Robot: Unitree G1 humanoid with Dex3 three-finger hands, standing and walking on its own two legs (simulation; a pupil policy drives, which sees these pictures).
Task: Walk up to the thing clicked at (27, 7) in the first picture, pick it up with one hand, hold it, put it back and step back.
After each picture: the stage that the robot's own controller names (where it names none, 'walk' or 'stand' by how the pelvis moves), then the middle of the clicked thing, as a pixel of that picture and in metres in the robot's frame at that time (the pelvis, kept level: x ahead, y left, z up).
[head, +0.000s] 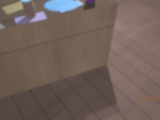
stand; (28, 7) +0.94 +0.36 -0.02
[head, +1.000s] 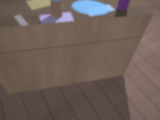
walk; (56, 6) +0.86 +0.17 +0.00
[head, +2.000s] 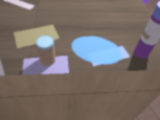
walk; (46, 51) +0.49 +0.17 +0.00
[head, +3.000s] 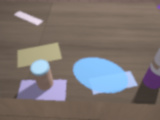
stand; (42, 75) +0.39 +0.19 -0.02
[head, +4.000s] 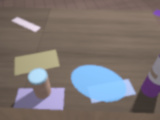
stand; (40, 84) +0.37 +0.19 -0.02
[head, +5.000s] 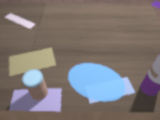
stand; (36, 85) +0.35 +0.20 -0.02
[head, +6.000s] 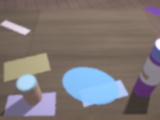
stand; (30, 90) +0.34 +0.22 -0.03
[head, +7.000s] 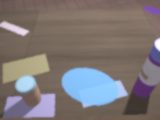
stand; (29, 91) +0.33 +0.22 -0.03
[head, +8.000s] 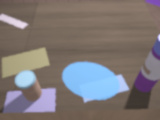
rise first; (29, 86) +0.34 +0.22 -0.02
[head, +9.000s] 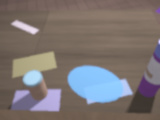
rise first; (36, 86) +0.35 +0.23 -0.02
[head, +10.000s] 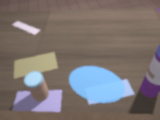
go down; (37, 86) +0.35 +0.23 -0.02
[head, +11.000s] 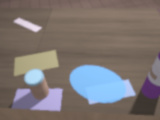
go down; (37, 84) +0.35 +0.22 -0.02
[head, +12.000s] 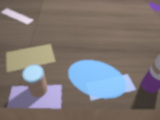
go down; (36, 81) +0.36 +0.19 +0.00
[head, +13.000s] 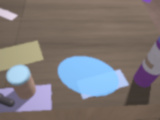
close in; (22, 83) +0.34 +0.21 +0.01
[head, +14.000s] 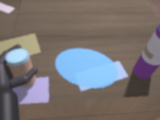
close; (22, 68) +0.38 +0.21 +0.04
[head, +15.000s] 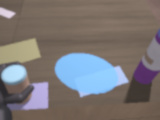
lift; (18, 85) +0.32 +0.22 +0.04
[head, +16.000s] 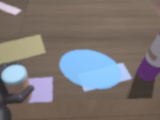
lift; (18, 85) +0.32 +0.22 +0.04
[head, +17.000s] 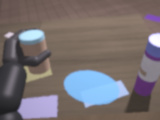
lift; (35, 52) +0.36 +0.16 +0.19
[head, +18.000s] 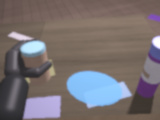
hold; (36, 63) +0.34 +0.16 +0.16
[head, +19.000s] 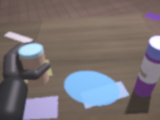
crouch; (34, 65) +0.34 +0.17 +0.15
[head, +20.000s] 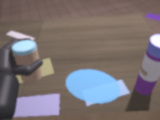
crouch; (28, 61) +0.35 +0.19 +0.16
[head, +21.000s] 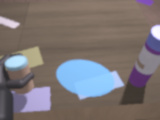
lower; (20, 75) +0.36 +0.22 +0.04
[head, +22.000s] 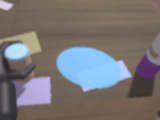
lower; (20, 63) +0.39 +0.21 +0.04
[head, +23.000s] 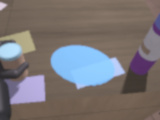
lower; (14, 63) +0.40 +0.22 +0.04
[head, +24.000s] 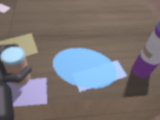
lower; (17, 66) +0.39 +0.22 +0.04
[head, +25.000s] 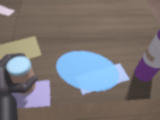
loosen; (22, 76) +0.36 +0.21 +0.03
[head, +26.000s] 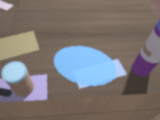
withdraw; (19, 80) +0.34 +0.21 +0.03
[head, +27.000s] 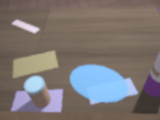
sink last; (38, 92) +0.32 +0.21 +0.00
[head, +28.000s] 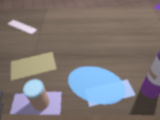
sink last; (37, 95) +0.31 +0.21 -0.02
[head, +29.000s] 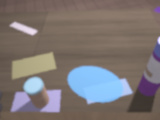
stand; (37, 93) +0.32 +0.21 -0.02
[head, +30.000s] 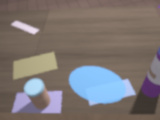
stand; (38, 94) +0.31 +0.21 -0.02
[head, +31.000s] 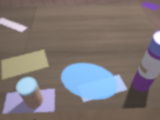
stand; (30, 93) +0.32 +0.21 -0.02
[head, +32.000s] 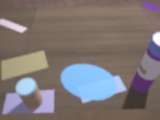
stand; (30, 94) +0.32 +0.22 -0.02
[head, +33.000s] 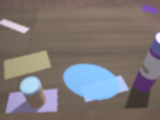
walk; (34, 93) +0.32 +0.20 -0.02
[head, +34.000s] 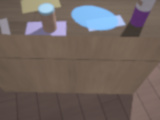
walk; (48, 18) +0.64 +0.19 +0.00
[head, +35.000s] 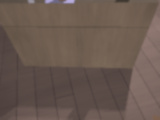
stand; out of the picture +1.01 +0.19 +0.00
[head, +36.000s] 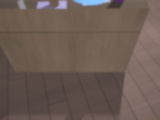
stand; out of the picture +0.98 +0.21 -0.01
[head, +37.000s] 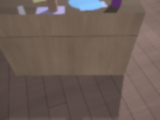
stand; (51, 2) +0.99 +0.22 -0.02
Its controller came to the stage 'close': yes
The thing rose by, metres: 0.20
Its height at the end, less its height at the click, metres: +0.00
